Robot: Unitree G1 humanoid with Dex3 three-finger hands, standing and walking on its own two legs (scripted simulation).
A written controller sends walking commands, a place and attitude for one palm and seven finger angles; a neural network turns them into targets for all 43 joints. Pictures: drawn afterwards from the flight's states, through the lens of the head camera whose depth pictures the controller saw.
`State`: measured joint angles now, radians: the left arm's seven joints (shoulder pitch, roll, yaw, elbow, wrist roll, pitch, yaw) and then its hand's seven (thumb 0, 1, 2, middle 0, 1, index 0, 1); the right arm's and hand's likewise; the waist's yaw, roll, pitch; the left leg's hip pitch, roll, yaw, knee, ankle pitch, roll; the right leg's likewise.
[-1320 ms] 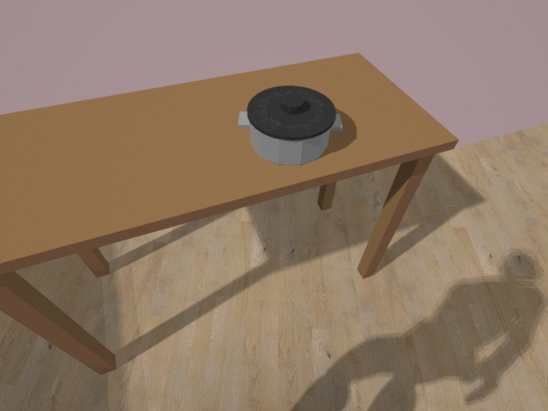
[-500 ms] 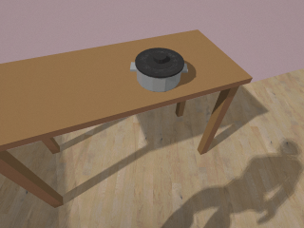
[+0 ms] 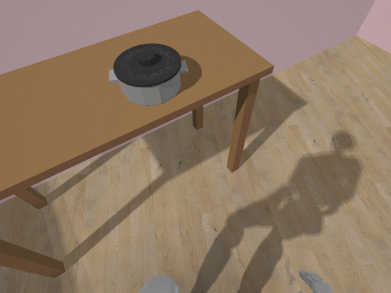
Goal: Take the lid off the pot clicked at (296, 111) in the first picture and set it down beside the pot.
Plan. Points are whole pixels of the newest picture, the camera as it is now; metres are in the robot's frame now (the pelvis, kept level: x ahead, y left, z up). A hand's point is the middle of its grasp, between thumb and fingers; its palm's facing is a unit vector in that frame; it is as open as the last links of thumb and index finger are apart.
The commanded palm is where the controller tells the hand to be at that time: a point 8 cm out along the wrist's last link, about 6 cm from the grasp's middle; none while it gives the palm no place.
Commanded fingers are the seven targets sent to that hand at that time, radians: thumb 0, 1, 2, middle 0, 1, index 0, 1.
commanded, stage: walk to a spot facing it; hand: left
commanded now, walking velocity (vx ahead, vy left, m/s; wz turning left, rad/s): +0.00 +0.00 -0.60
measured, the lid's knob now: (146, 57) +0.69 +0.23 +0.06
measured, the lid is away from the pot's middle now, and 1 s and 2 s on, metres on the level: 0.00 0.00 0.00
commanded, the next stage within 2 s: turn to face it in 1.90 s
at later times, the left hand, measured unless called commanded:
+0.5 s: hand (110, 288) +0.13 +0.22 -0.16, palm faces -0.26 -0.93 -0.26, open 7.4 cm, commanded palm none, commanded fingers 0.00 0.90 0.90 -0.20 -0.30 -0.20 -0.30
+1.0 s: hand (165, 280) +0.16 +0.10 -0.17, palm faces -0.55 -0.81 -0.22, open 7.4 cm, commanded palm none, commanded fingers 0.00 0.90 0.90 -0.20 -0.30 -0.20 -0.30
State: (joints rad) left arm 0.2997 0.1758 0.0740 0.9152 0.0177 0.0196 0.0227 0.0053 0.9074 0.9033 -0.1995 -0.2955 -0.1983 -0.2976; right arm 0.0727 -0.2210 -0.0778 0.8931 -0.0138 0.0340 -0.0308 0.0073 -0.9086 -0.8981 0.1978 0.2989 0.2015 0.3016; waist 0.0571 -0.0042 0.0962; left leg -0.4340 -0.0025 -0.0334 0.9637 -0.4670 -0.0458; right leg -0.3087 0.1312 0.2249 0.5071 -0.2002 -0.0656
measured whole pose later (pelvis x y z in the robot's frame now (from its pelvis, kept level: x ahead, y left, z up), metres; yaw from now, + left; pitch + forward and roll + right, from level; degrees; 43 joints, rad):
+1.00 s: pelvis -0.02 -0.02 +0.00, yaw -37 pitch +0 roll +1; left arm 0.24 0.22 0.05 0.86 0.02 0.04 0.00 0.01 0.90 0.90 -0.20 -0.30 -0.20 -0.30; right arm 0.17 -0.22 -0.06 0.85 -0.01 0.02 -0.02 0.01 -0.91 -0.90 0.20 0.30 0.20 0.30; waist 0.02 -0.03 0.07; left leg -0.39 0.01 0.02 0.77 -0.42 -0.06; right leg -0.28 0.10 0.19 0.53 -0.25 -0.03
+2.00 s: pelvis +0.14 -0.32 +0.00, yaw -65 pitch -1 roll -1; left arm 0.39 0.20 0.06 1.02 0.02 -0.06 0.01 0.01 0.91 0.90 -0.20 -0.30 -0.20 -0.30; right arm 0.14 -0.16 -0.05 0.92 -0.02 -0.04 0.03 0.01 -0.91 -0.90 0.20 0.30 0.20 0.30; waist 0.06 -0.03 0.01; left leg -0.48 0.09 0.09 0.67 -0.19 -0.04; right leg -0.06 0.06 0.00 0.42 -0.35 -0.04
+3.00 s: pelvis +0.17 -0.43 -0.01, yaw -35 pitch -1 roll +1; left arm 0.32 0.22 0.07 0.91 0.03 0.02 0.03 0.01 0.91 0.90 -0.20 -0.30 -0.20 -0.30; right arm 0.05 -0.25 -0.08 0.88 -0.02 0.06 0.02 0.01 -0.91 -0.90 0.19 0.30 0.20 0.30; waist 0.05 -0.04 0.12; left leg -0.40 0.03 0.10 0.76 -0.38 -0.05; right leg -0.19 -0.14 -0.28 0.60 -0.38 -0.01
